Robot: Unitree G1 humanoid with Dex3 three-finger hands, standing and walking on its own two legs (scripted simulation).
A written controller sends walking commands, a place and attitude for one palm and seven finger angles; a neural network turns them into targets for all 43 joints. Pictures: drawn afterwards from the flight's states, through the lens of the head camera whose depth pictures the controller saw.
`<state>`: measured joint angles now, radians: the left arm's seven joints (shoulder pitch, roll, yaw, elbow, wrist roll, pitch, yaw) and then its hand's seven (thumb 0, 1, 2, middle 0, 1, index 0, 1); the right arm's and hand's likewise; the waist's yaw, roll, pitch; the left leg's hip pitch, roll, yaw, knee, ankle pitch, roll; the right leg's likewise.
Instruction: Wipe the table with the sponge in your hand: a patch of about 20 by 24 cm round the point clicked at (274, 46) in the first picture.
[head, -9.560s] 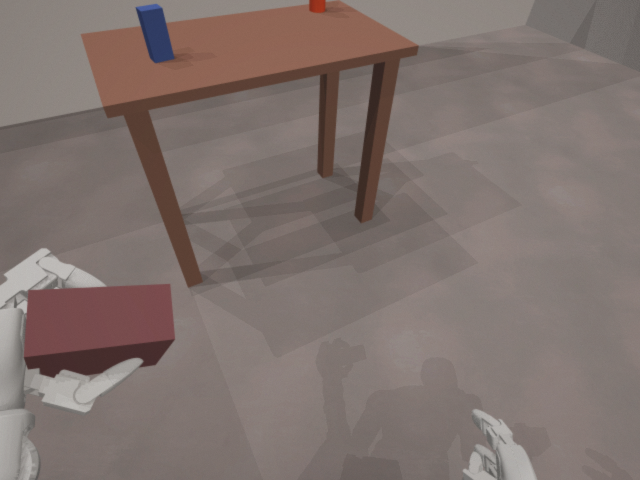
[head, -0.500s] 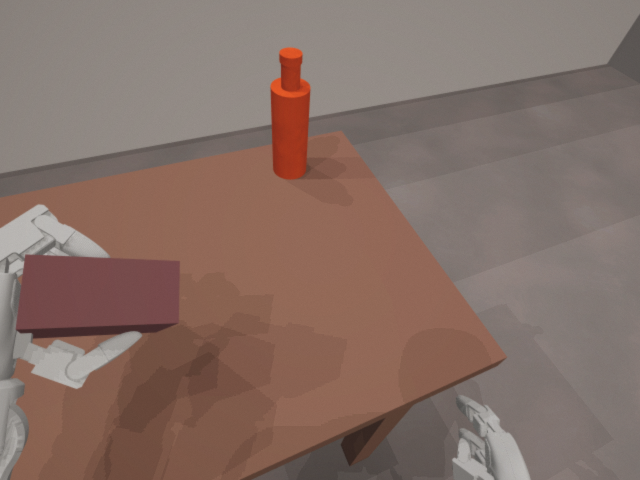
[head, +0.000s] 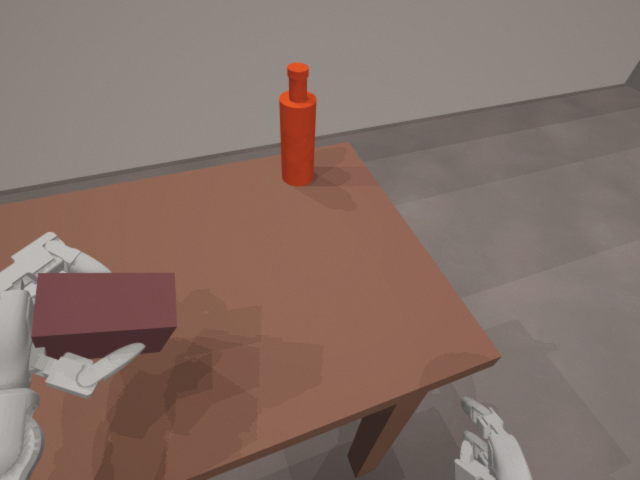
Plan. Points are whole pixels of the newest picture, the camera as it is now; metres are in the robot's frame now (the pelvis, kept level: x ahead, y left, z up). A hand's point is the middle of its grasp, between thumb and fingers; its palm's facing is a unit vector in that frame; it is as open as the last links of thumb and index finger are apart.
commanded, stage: shuffle to correct the standing spot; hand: left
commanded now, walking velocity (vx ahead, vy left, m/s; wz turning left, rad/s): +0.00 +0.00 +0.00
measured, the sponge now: (127, 317) +0.23 +0.22 +0.13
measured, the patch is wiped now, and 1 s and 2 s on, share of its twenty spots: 0.00 0.00 0.00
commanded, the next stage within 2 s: come to a stop and stand still in 0.72 s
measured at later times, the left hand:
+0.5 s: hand (110, 347) +0.19 +0.21 +0.16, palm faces +0.33 -0.85 -0.42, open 9.8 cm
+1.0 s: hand (102, 453) +0.11 +0.18 +0.16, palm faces +0.28 -0.83 -0.49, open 9.8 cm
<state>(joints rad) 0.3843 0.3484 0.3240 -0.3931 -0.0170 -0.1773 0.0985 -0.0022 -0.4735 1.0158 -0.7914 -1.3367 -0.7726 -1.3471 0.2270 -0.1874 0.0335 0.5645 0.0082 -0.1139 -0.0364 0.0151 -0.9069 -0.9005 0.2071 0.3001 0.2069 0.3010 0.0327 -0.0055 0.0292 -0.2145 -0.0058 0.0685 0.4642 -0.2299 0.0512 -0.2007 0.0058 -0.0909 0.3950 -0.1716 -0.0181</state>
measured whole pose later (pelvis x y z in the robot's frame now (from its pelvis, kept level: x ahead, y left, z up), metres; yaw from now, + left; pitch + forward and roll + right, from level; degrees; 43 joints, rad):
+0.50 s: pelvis -0.03 -0.03 -0.01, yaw +0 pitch +0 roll -1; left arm 0.45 0.39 0.35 -0.55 -0.05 -0.22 0.09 0.00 -0.47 1.02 -0.79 -1.33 -0.77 -1.34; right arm 0.17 -0.20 0.02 0.53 0.01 -0.13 -0.04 0.01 -0.91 -0.90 0.21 0.30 0.20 0.30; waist 0.04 0.00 0.10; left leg -0.34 0.04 0.06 0.56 -0.22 0.02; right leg -0.32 0.04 -0.11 0.47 -0.16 -0.06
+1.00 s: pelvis -0.12 -0.05 -0.02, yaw -2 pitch +1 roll -3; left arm 0.47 0.44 0.42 -0.65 -0.03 -0.24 0.08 0.00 -0.47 1.02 -0.80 -1.33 -0.78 -1.34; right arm 0.19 -0.15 0.01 0.55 0.00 -0.16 0.01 0.01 -0.90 -0.90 0.21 0.30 0.21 0.30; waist 0.03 0.00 0.13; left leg -0.43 0.11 -0.04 0.66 -0.25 -0.04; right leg -0.24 -0.02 -0.05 0.50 -0.28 0.02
